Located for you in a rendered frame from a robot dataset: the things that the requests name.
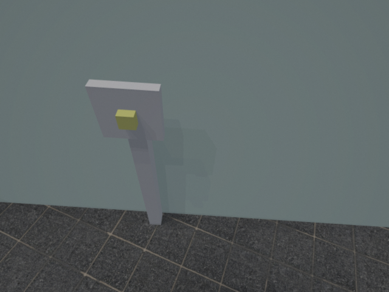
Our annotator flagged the button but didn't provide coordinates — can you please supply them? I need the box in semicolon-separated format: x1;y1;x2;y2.
115;109;138;130

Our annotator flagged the panel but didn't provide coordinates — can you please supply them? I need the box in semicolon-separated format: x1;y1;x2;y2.
85;79;165;225

